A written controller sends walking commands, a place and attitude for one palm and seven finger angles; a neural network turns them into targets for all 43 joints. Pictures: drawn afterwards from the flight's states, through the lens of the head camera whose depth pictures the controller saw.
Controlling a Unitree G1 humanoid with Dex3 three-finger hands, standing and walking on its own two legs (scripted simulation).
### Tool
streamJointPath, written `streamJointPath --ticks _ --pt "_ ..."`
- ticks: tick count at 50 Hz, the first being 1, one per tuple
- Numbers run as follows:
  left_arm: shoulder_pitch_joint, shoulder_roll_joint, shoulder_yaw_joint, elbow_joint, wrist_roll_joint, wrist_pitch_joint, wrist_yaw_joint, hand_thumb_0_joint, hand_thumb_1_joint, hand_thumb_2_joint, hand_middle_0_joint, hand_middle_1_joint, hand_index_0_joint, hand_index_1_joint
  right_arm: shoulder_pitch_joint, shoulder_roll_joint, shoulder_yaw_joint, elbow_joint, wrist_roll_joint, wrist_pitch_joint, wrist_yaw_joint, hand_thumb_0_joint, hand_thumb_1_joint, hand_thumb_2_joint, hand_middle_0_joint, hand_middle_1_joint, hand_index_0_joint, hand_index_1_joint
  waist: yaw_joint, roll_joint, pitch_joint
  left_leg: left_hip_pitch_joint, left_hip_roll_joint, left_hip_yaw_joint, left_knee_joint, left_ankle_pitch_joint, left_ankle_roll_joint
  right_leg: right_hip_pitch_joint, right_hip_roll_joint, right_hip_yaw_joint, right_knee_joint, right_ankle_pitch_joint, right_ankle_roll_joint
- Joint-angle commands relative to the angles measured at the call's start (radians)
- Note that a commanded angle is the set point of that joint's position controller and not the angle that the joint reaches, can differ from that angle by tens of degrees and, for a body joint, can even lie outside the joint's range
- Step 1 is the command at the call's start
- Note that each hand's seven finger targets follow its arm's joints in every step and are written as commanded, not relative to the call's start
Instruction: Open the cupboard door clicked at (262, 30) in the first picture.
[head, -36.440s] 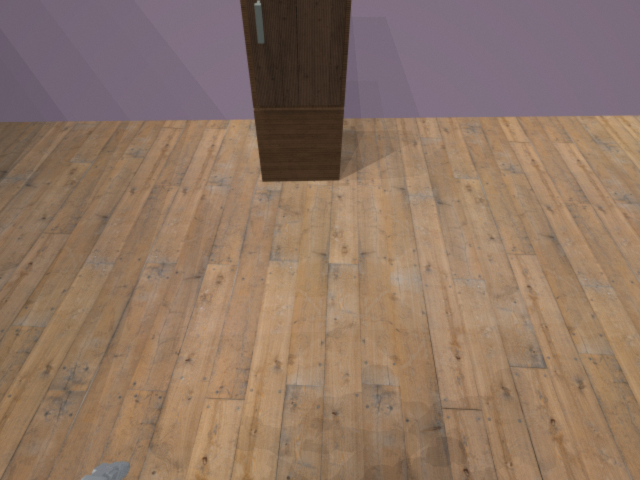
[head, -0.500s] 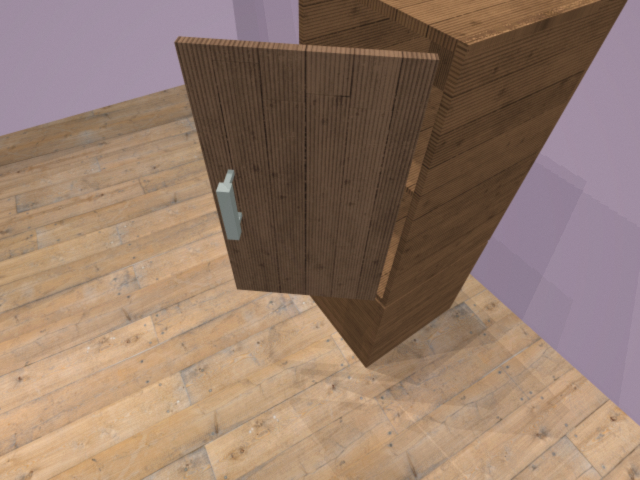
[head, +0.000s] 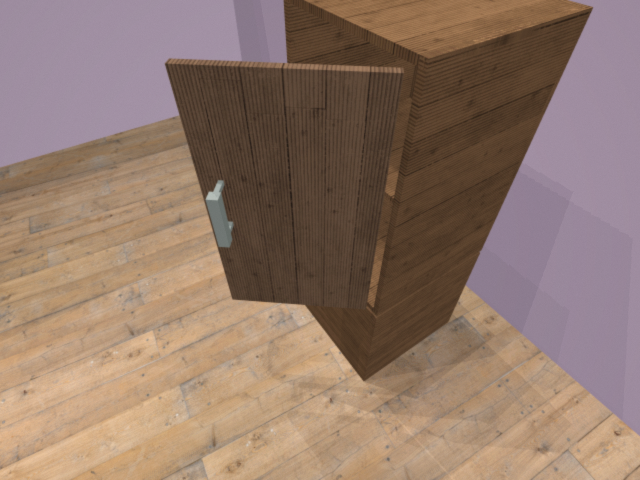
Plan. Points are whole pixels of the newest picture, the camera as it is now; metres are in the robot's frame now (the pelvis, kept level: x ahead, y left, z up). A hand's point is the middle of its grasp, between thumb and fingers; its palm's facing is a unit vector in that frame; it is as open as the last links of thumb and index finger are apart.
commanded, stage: come to a stop and stand still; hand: left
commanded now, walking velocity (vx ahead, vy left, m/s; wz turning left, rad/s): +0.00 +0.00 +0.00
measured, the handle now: (222, 213) +0.57 +0.21 -0.02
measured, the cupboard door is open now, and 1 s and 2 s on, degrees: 51 51 51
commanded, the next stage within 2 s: look again from close up in 0.10 s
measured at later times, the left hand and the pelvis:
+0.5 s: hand out of the picture +0.02 +0.16 -0.18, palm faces +0.02 -0.98 -0.18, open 7.4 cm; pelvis +0.02 -0.01 +0.00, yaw +0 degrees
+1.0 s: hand (179, 410) +0.21 +0.19 -0.02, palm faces +0.22 -0.97 -0.06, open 7.5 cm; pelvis +0.01 +0.01 -0.02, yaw +3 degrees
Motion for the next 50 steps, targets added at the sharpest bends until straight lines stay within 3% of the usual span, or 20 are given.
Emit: streamJointPath --ticks 1,15,18,35,39,40,41,42,43,44,45,46,47,48,49,50 --pt "0.027 0.124 0.019 -0.036 0.000 -0.021 0.005 0.000 0.900 0.900 -0.200 -0.300 -0.200 -0.300 0.037 -0.090 -0.009 -0.018 0.005 -0.015 -0.005 0.000 -0.900 -0.900 0.200 0.300 0.200 0.300 0.003 -0.018 0.064 -0.023 0.069 -0.095 -0.105 0.000 0.017 -0.056 -0.119 0.168 -0.168 -0.053 -0.015" --pt "0.052 0.107 0.021 0.015 0.000 -0.024 0.008 0.000 0.900 0.900 -0.200 -0.300 -0.200 -0.300 0.033 -0.075 -0.008 0.047 0.009 -0.024 -0.016 0.000 -0.900 -0.900 0.200 0.300 0.200 0.300 0.016 -0.010 0.028 0.001 0.085 -0.093 -0.113 0.100 0.014 0.026 -0.122 0.141 -0.138 0.148 -0.012" --pt "0.055 0.102 0.021 0.019 0.003 -0.023 0.009 0.000 0.900 0.900 -0.200 -0.300 -0.200 -0.300 0.029 -0.066 -0.009 0.053 0.010 -0.023 -0.018 0.000 -0.900 -0.900 0.200 0.300 0.200 0.300 0.018 -0.031 0.049 0.001 0.089 -0.090 -0.118 0.101 0.015 0.022 -0.122 0.134 -0.142 0.166 -0.010" --pt "0.043 0.117 0.025 0.023 0.002 -0.022 0.008 0.000 0.900 0.900 -0.200 -0.300 -0.200 -0.300 0.003 -0.090 -0.015 0.059 0.009 -0.026 -0.022 0.000 -0.900 -0.900 0.200 0.300 0.200 0.300 0.021 -0.003 0.019 0.045 0.096 -0.094 -0.120 0.167 0.016 0.049 -0.126 0.131 -0.132 0.247 -0.007" --pt "0.033 0.116 0.027 0.022 0.003 -0.020 0.008 0.000 0.900 0.900 -0.200 -0.300 -0.200 -0.300 0.001 -0.092 -0.014 0.061 0.008 -0.026 -0.024 0.000 -0.900 -0.900 0.200 0.300 0.200 0.300 0.019 0.003 0.037 0.043 0.099 -0.100 -0.129 0.180 0.018 0.043 -0.122 0.128 -0.131 0.245 -0.008" --pt "0.115 0.109 0.025 0.063 0.012 -0.027 0.049 0.000 0.900 0.900 -0.200 -0.300 -0.200 -0.300 -0.082 -0.110 -0.021 -0.007 0.020 -0.024 -0.014 0.000 -0.900 -0.900 0.200 0.300 0.200 0.300 0.046 0.046 0.090 -0.032 0.102 -0.042 0.075 0.188 -0.012 0.002 -0.188 0.178 -0.130 0.567 0.035" --pt "-0.627 0.330 0.136 -1.489 -0.218 -0.240 0.028 0.000 0.877 0.890 -0.202 -0.315 -0.202 -0.315 -0.043 -0.271 -0.040 -0.369 0.076 -0.169 -0.056 0.000 -0.900 -0.900 0.200 0.300 0.200 0.300 -0.077 0.226 -0.405 0.233 -0.019 -0.082 -0.068 0.295 0.012 0.123 -0.080 0.096 -0.048 0.443 0.004" --pt "-0.195 0.268 0.147 -1.239 -0.131 -0.196 0.068 0.000 0.853 0.880 -0.203 -0.330 -0.203 -0.330 -0.119 -0.186 -0.022 -0.320 0.059 -0.256 -0.090 0.000 -0.900 -0.900 0.200 0.300 0.200 0.300 0.029 0.304 -0.412 0.277 0.016 -0.066 -0.060 0.445 0.021 0.082 -0.029 0.065 0.012 0.255 -0.015" --pt "0.083 0.036 0.017 -1.064 -0.157 -0.067 0.087 0.000 0.830 0.870 -0.205 -0.345 -0.205 -0.345 -0.113 -0.143 -0.037 -0.320 0.074 -0.284 -0.079 0.000 -0.900 -0.900 0.200 0.300 0.200 0.300 -0.010 0.218 -0.235 0.157 0.036 -0.092 -0.059 0.422 -0.006 -0.043 -0.024 -0.009 0.015 0.102 0.006" --pt "0.057 -0.058 -0.021 -1.041 -0.190 -0.064 0.063 0.000 0.807 0.860 -0.207 -0.360 -0.207 -0.360 -0.073 -0.169 -0.039 -0.302 0.074 -0.290 -0.075 0.000 -0.900 -0.900 0.200 0.300 0.200 0.300 -0.039 0.066 -0.103 0.084 0.030 -0.104 -0.034 0.343 0.000 -0.101 -0.016 -0.029 0.006 0.116 0.019" --pt "-0.019 -0.006 0.012 -1.061 -0.194 -0.116 0.045 0.000 0.783 0.850 -0.208 -0.375 -0.208 -0.375 -0.094 -0.203 -0.058 -0.359 0.061 -0.305 -0.068 0.000 -0.900 -0.900 0.200 0.300 0.200 0.300 -0.060 -0.027 -0.001 -0.005 0.014 -0.125 0.016 0.227 0.009 -0.180 -0.014 -0.035 0.000 0.103 0.026" --pt "0.008 0.012 0.049 -0.994 -0.190 -0.174 0.015 0.000 0.760 0.840 -0.210 -0.390 -0.210 -0.390 -0.080 -0.223 -0.074 -0.377 0.041 -0.309 -0.061 0.000 -0.900 -0.900 0.200 0.300 0.200 0.300 -0.071 -0.140 -0.008 -0.079 0.002 -0.121 0.068 0.147 0.010 -0.253 -0.011 -0.044 0.022 0.060 0.030" --pt "0.127 -0.034 0.052 -0.884 -0.202 -0.238 -0.029 0.000 0.737 0.830 -0.212 -0.405 -0.212 -0.405 -0.092 -0.216 -0.082 -0.405 0.029 -0.310 -0.052 0.000 -0.900 -0.900 0.200 0.300 0.200 0.300 -0.039 -0.234 0.003 -0.175 -0.006 -0.116 0.122 0.075 0.005 -0.317 -0.008 -0.051 0.068 -0.003 0.033" --pt "0.224 -0.038 0.071 -0.804 -0.205 -0.304 -0.085 0.000 0.713 0.820 -0.213 -0.420 -0.213 -0.420 -0.110 -0.211 -0.087 -0.444 0.034 -0.315 -0.034 0.000 -0.900 -0.900 0.200 0.300 0.200 0.300 0.006 -0.200 0.002 -0.245 -0.021 -0.106 0.169 0.048 -0.006 -0.343 -0.012 -0.043 0.124 -0.026 0.023" --pt "0.279 -0.054 0.074 -0.803 -0.221 -0.384 -0.146 0.000 0.690 0.810 -0.215 -0.435 -0.215 -0.435 -0.125 -0.203 -0.091 -0.479 0.028 -0.316 -0.019 0.000 -0.900 -0.900 0.200 0.300 0.200 0.300 0.036 -0.232 -0.054 -0.308 -0.029 -0.092 0.223 0.025 -0.014 -0.369 -0.012 -0.037 0.191 -0.045 0.017" --pt "0.294 -0.051 0.082 -0.821 -0.236 -0.468 -0.209 0.000 0.667 0.800 -0.217 -0.450 -0.217 -0.450 -0.145 -0.203 -0.098 -0.512 0.026 -0.319 -0.007 0.000 -0.900 -0.900 0.200 0.300 0.200 0.300 0.050 -0.252 -0.097 -0.372 -0.033 -0.084 0.282 0.010 -0.017 -0.391 -0.011 -0.025 0.258 -0.039 0.014"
